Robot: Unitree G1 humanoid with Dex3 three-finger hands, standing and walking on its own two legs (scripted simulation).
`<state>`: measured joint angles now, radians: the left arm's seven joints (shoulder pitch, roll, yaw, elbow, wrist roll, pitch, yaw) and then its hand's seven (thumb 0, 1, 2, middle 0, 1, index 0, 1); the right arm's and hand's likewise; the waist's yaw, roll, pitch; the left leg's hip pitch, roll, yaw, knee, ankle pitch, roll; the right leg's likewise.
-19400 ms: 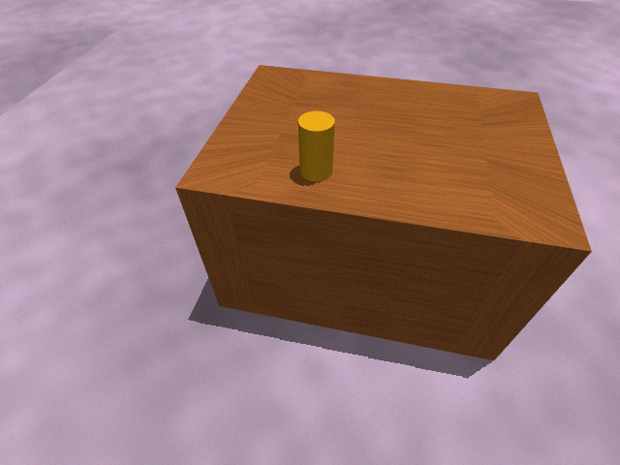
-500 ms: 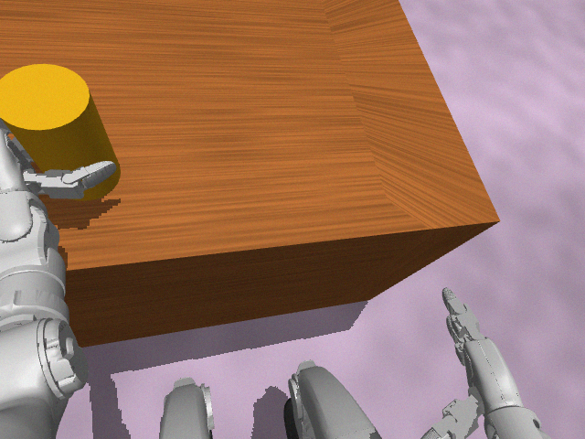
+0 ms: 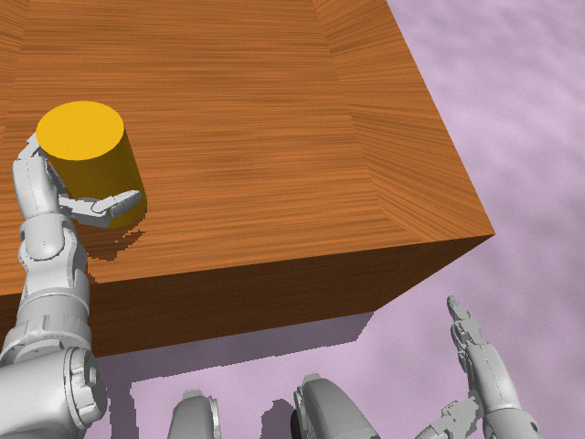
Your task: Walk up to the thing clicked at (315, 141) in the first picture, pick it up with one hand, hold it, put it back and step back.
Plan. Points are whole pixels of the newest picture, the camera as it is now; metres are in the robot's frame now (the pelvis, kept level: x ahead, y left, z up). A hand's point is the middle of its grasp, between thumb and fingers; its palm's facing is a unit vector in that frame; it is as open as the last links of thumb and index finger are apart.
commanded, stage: settle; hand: left
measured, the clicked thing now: (100, 171) +0.49 +0.19 +0.02
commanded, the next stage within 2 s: lift in 0.44 s
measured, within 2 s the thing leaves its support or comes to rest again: neither
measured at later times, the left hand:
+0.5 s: hand (82, 177) +0.47 +0.20 +0.04, palm faces +0.22 -0.98 -0.03, open 11.8 cm
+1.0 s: hand (63, 168) +0.44 +0.20 +0.10, palm faces +0.19 -0.98 -0.04, open 11.8 cm
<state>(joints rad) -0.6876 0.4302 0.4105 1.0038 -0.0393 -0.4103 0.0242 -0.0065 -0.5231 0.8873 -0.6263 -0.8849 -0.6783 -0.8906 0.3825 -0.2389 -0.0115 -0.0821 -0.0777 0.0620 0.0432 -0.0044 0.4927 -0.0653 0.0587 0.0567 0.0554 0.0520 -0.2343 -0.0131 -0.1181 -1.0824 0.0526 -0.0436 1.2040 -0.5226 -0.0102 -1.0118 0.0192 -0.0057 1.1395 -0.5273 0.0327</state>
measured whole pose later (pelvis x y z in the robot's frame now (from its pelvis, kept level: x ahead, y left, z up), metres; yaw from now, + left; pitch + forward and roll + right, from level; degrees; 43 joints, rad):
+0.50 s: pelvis -0.01 +0.00 +0.01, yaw +0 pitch +20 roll -3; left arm -0.69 0.42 0.39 1.03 -0.05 -0.39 0.01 -0.01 -0.60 0.98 -0.61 -0.95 -0.66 -0.96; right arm 0.37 -0.24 -0.03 -0.03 -0.06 0.06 0.02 -0.01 0.51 -0.06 0.06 0.06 0.05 0.05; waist -0.20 -0.01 -0.12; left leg -1.00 0.05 -0.04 1.13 -0.48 -0.01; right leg -0.94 0.02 0.00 1.08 -0.49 0.03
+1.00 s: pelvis +0.01 +0.01 +0.03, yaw +0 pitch +16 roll -2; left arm -0.51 0.31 0.29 0.71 -0.10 -0.24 0.03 -0.01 -0.61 1.00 -0.61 -0.96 -0.66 -0.97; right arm 0.41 -0.23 -0.07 0.04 -0.03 0.05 -0.01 -0.01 0.51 -0.06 0.06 0.06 0.05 0.05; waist -0.12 0.02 -0.14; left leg -0.83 0.04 -0.02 1.02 -0.47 0.00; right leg -0.77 0.00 0.02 0.97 -0.47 0.04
